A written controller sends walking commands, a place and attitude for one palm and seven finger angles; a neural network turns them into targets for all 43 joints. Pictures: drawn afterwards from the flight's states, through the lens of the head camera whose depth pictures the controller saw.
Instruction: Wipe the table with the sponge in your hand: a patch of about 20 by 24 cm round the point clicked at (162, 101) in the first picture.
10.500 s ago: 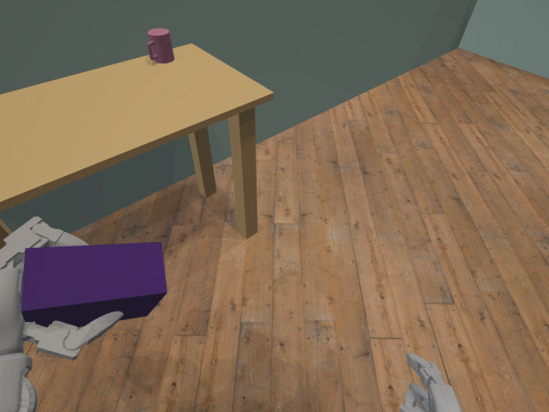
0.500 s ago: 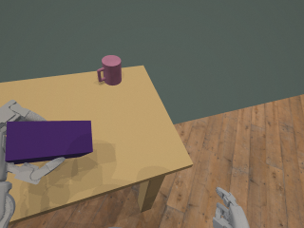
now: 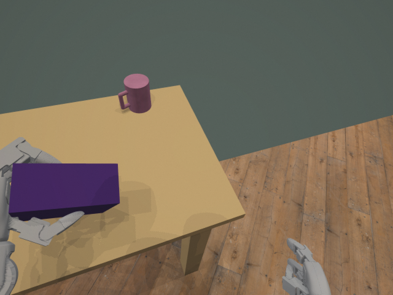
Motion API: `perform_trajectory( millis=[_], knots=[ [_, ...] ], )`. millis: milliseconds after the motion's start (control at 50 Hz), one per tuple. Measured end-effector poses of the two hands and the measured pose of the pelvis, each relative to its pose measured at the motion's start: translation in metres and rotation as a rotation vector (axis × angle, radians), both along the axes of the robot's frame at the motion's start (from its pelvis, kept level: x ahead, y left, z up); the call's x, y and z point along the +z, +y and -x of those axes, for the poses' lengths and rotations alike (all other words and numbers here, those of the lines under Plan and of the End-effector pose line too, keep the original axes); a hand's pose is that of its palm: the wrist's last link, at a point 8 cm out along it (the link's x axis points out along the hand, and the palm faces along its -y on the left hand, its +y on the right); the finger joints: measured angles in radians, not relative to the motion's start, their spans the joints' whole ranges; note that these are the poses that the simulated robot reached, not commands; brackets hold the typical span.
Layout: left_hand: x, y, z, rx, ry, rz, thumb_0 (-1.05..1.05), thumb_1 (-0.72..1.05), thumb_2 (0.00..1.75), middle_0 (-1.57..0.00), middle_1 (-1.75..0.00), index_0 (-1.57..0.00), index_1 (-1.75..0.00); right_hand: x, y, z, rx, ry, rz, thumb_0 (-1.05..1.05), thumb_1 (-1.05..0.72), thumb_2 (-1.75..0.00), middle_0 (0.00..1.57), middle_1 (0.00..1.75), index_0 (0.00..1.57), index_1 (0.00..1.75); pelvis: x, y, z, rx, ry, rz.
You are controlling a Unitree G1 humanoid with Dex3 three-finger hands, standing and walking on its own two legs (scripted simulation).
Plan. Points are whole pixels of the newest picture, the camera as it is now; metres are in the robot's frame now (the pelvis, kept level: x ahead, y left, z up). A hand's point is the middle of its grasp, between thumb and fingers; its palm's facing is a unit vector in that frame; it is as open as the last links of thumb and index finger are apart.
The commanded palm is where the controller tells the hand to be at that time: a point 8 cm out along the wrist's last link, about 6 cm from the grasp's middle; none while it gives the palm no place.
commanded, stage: turn the palm down, sponge in hand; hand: left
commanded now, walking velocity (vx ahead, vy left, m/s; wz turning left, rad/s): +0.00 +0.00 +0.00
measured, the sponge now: (81, 192) +0.23 +0.21 +0.14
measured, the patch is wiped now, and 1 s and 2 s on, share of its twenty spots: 0.00 0.00 0.00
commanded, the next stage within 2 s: none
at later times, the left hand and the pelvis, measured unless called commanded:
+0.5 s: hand (32, 199) +0.21 +0.26 +0.15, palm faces +0.46 -0.59 -0.67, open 10.0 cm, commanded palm +0.17 +0.27 +0.18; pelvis +0.00 -0.05 -0.02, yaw +5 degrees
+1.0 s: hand (54, 198) +0.22 +0.24 +0.13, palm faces +0.24 -0.39 -0.89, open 10.0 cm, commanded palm +0.19 +0.26 +0.19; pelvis +0.03 -0.04 -0.02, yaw +3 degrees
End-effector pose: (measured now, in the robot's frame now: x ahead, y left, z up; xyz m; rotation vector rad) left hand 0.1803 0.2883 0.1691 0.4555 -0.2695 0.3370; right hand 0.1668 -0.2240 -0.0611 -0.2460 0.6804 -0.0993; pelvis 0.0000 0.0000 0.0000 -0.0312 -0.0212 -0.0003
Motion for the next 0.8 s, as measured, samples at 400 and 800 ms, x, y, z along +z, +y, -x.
perform_trajectory(
  millis=[400, 800],
  knots=[
    [0.007, -0.018, 0.022, 0.093, 0.097, -0.266, -0.01, -0.49, 1.01, -0.74, -1.34, -0.76, -1.35, -0.021, -0.033, -0.034, 0.132, -0.026, 0.005, 0.01, -0.9, -0.9, 0.2, 0.3, 0.2, 0.3, -0.02, -0.045, 0.003, 0.066, 0.005, -0.012],
    [0.027, -0.041, -0.007, 0.099, 0.233, -0.523, -0.01, -0.49, 1.02, -0.74, -1.34, -0.75, -1.35, -0.043, -0.056, -0.041, 0.049, 0.032, -0.037, 0.01, -0.9, -0.9, 0.2, 0.3, 0.2, 0.3, -0.023, -0.057, -0.021, 0.05, 0.053, -0.026]
  ],
)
